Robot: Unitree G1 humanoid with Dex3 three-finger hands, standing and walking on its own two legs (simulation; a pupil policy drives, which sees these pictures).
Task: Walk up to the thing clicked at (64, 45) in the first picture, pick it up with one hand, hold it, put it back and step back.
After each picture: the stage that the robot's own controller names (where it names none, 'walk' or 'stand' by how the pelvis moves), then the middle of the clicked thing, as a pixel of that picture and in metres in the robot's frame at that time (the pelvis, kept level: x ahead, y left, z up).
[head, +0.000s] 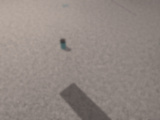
stand; (63, 44) +1.34 +0.23 -0.72
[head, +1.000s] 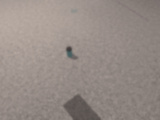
walk; (69, 51) +1.23 +0.23 -0.72
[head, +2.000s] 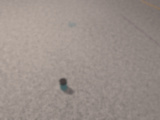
walk; (63, 84) +0.76 +0.20 -0.70
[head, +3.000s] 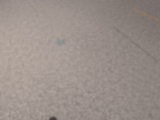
walk; out of the picture +0.43 +0.21 -0.70
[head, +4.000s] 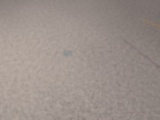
stand; out of the picture +0.35 +0.20 -0.72
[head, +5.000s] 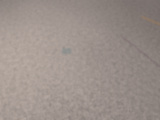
stand; out of the picture +0.34 +0.20 -0.73
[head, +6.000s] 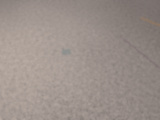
stand; out of the picture +0.34 +0.21 -0.73
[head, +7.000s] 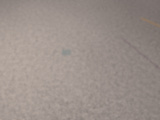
stand; out of the picture +0.33 +0.20 -0.73
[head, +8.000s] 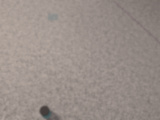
go down; (45, 112) +0.37 +0.21 -0.64
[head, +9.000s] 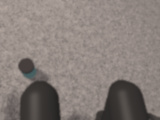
go down; (27, 68) +0.42 +0.24 -0.30
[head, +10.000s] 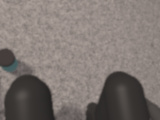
close in; (7, 61) +0.41 +0.26 -0.26
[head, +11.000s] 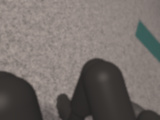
close; out of the picture +0.41 +0.28 -0.22
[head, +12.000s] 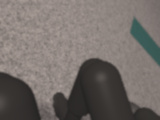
close; out of the picture +0.40 +0.29 -0.22
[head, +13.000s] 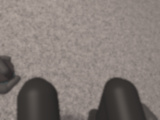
lift; (3, 74) +0.33 +0.27 -0.10
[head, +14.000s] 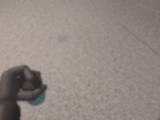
hold; (33, 88) +0.32 +0.18 +0.03
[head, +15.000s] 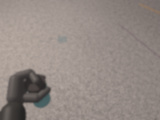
hold; (38, 91) +0.32 +0.17 -0.01
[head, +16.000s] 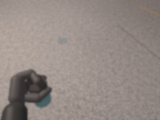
hold; (39, 91) +0.33 +0.17 -0.01
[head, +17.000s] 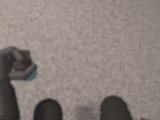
crouch; (24, 67) +0.40 +0.20 -0.08
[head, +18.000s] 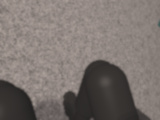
lower; out of the picture +0.42 +0.29 -0.21
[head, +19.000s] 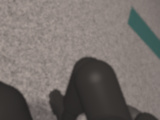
lower; out of the picture +0.42 +0.30 -0.22
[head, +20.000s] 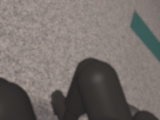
lower; out of the picture +0.41 +0.30 -0.23
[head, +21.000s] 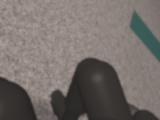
lower; out of the picture +0.41 +0.30 -0.23
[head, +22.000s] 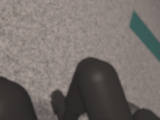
loosen; out of the picture +0.41 +0.29 -0.22
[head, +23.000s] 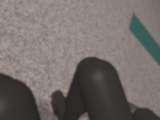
withdraw; out of the picture +0.40 +0.28 -0.22
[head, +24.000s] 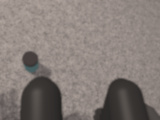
walk; (30, 62) +0.43 +0.23 -0.29
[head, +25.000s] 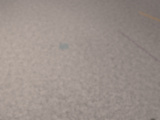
stand; out of the picture +0.37 +0.18 -0.65
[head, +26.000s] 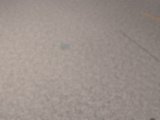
stand; out of the picture +0.38 +0.20 -0.67
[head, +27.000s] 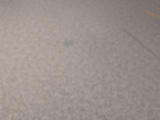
stand; out of the picture +0.38 +0.19 -0.68
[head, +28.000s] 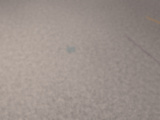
walk; out of the picture +0.38 +0.19 -0.72
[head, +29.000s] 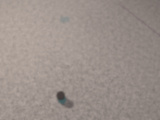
walk; (61, 97) +0.52 +0.18 -0.69
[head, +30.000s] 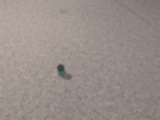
walk; (61, 70) +0.82 +0.21 -0.70
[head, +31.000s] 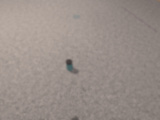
stand; (69, 65) +1.02 +0.19 -0.71
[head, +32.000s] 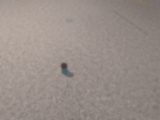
stand; (64, 68) +1.02 +0.19 -0.72
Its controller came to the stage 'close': yes
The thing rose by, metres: 0.71
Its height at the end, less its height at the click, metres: +0.00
